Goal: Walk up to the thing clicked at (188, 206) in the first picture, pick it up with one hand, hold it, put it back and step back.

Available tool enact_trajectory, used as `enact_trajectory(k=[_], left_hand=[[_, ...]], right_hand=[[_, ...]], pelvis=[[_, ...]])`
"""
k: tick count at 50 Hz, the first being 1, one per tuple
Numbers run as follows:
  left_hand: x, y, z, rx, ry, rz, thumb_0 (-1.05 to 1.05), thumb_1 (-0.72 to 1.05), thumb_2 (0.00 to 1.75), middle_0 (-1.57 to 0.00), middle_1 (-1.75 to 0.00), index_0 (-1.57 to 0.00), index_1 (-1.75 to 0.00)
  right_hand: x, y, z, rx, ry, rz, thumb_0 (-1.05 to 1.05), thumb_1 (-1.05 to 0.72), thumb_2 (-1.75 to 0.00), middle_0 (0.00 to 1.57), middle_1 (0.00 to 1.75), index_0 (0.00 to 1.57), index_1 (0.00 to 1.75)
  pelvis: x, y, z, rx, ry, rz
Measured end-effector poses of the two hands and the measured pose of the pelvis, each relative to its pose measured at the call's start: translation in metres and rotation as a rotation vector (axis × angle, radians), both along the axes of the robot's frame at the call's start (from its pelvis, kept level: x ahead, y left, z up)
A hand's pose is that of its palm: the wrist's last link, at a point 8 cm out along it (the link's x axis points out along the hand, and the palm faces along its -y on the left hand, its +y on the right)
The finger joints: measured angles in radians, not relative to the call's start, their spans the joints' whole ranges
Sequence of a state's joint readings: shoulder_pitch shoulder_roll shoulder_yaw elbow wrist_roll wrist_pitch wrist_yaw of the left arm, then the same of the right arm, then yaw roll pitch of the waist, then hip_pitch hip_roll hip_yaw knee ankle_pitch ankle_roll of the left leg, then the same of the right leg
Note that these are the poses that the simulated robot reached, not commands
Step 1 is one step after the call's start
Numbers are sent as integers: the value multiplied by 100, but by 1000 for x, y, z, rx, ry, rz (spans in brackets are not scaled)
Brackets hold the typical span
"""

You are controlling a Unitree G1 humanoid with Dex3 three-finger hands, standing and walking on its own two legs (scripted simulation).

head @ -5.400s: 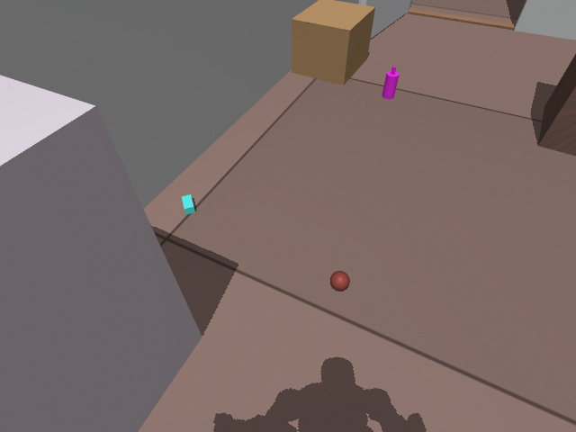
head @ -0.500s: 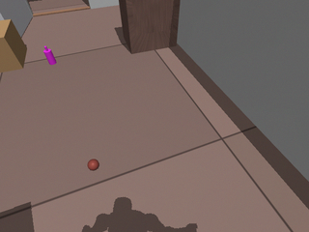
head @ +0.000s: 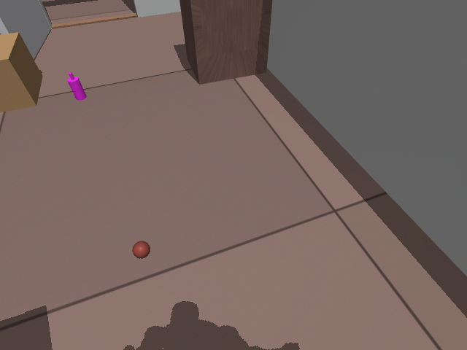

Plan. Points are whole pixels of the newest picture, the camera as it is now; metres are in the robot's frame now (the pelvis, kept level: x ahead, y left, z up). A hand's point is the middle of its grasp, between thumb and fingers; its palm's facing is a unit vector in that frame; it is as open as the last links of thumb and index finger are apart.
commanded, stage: stand
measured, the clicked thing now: out of the picture +0.49 +1.24 -0.76
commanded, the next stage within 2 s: walk up in 0.32 s
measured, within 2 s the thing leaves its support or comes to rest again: neither
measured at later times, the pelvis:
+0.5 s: pelvis +0.02 -0.02 -0.01, yaw -2 degrees
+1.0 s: pelvis +0.20 -0.02 -0.04, yaw +1 degrees
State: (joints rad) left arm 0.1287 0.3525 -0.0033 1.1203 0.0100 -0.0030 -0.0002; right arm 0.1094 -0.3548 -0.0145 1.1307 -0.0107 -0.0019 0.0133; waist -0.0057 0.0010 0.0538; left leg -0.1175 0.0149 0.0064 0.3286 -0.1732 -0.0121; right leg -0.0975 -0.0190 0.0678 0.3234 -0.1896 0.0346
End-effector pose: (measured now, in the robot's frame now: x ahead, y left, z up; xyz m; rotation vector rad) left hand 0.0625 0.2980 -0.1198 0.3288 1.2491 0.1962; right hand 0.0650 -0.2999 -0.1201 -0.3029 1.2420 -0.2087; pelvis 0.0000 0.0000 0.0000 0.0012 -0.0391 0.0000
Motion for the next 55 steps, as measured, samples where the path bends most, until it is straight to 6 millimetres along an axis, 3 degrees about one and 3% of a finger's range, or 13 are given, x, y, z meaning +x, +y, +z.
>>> enact_trajectory(k=[19, 25, 29, 36, 42, 46, 50, 55], left_hand=[[-3, 1, 0, -8, 8, 1, 1, 90, 90, -20, -30, -20, -30], [19, 2, 7, 31, 12, -42, 1, 91, 90, -20, -30, -20, -30], [38, -6, 11, 74, -38, -51, 1, 91, 90, -20, -30, -20, -30], [48, -19, 24, 80, -29, 7, 1, 90, 90, -20, -30, -21, -30], [81, -19, 16, 57, -17, 16, 1, 90, 90, -20, -30, -21, -30], [117, -10, -3, 34, -23, 15, 1, 90, 90, -20, -30, -21, -30], [167, 1, -23, 22, -45, 12, 1, 90, 90, -20, -30, -21, -30], [230, -3, -12, 0, -113, -22, 1, 91, 90, -20, -30, -20, -30]], right_hand=[[-2, -3, -1, 11, -3, 1, 1, -90, -89, 20, 30, 20, 30], [-5, -32, -1, 0, -32, -36, 0, -90, -89, 20, 30, 20, 30], [0, -63, -14, -16, 11, -46, 0, -90, -89, 20, 30, 20, 30], [55, -74, -8, -7, 2, -15, 1, -90, -90, 20, 30, 20, 30], [118, -61, -3, 7, -13, 48, 1, -90, -90, 20, 30, 20, 30], [170, -45, -3, 1, -50, 83, 1, -90, -90, 20, 30, 20, 30], [214, -33, -6, -26, -122, 96, 1, -90, -90, 20, 30, 20, 30], [241, -27, 7, -26, -139, 87, 0, -90, -89, 20, 30, 20, 30]], pelvis=[[7, -2, -2, 6, 8, -5], [24, -20, -6, 20, 8, -43], [43, -38, -17, 1, -14, -44], [87, -45, -8, -22, -17, -34], [131, -42, -10, -27, -19, -18], [168, -32, -21, -29, -17, 8], [200, -20, -35, 4, -24, 22], [234, -19, -24, 17, -19, 35]])
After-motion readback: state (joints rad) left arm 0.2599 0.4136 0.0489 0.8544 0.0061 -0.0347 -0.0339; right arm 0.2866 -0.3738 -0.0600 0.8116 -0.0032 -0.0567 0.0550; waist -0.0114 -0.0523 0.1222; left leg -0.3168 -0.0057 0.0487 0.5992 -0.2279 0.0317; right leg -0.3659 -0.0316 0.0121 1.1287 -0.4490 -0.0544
